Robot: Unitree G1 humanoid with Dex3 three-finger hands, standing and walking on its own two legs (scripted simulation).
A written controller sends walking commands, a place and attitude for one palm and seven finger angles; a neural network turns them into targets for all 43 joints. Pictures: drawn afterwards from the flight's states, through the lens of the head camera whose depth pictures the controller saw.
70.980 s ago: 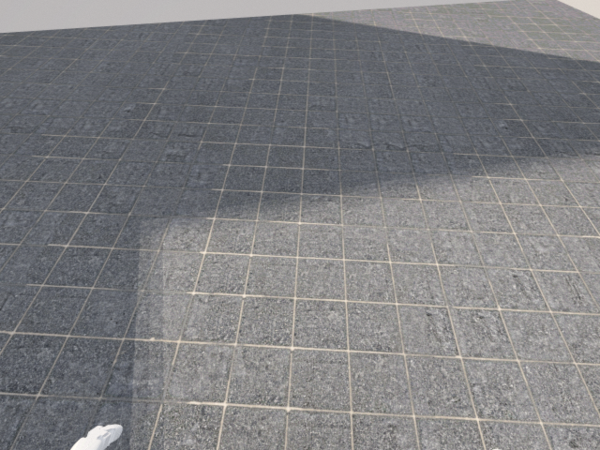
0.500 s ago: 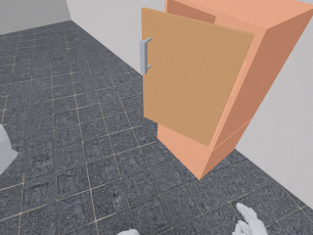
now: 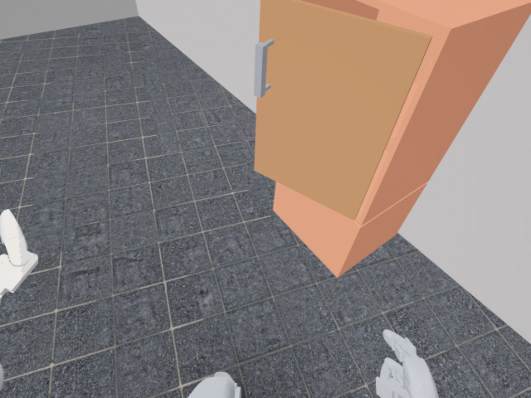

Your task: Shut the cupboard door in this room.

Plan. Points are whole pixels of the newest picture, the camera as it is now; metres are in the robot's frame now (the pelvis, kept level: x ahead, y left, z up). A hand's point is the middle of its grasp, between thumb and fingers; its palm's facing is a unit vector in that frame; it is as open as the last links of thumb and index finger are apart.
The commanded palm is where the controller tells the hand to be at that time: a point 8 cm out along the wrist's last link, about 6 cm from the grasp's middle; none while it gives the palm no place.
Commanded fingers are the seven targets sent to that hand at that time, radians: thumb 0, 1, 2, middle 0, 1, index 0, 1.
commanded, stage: stop stepping back and stand still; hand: left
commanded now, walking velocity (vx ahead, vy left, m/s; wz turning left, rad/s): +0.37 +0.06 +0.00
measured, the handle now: (264, 68) +0.89 +0.13 +0.06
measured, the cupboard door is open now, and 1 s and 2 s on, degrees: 20 20 20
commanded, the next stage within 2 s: none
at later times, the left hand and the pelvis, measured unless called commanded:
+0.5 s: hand out of the picture +0.07 +0.29 +0.20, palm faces +0.54 -0.77 -0.35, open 7.4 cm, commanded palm +0.04 +0.32 +0.19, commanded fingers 0.00 0.90 0.90 -0.20 -0.30 -0.20 -0.30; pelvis -0.11 +0.03 +0.00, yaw -1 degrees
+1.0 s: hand out of the picture +0.07 +0.28 +0.18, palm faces +0.47 -0.73 -0.49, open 7.4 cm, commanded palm +0.02 +0.30 +0.19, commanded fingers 0.00 0.90 0.90 -0.20 -0.30 -0.20 -0.30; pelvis -0.13 +0.01 +0.02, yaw -2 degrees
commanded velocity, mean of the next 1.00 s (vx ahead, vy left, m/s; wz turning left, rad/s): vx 0.20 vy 0.01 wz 0.00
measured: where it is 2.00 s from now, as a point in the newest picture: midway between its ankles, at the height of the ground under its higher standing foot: outside the picture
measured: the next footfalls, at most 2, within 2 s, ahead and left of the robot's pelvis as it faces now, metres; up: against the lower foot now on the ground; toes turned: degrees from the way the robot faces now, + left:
left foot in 0.06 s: +0.10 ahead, +0.11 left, +0.00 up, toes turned +2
left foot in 0.50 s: -0.03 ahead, +0.14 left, +0.00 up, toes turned +1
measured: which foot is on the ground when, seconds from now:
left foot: up 0.00-0.04, down 0.06-0.34, up 0.36-0.48, down 0.50-0.76, up 0.78-1.00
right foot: down 0.00-0.50, up 0.52-0.74, down 0.76-1.00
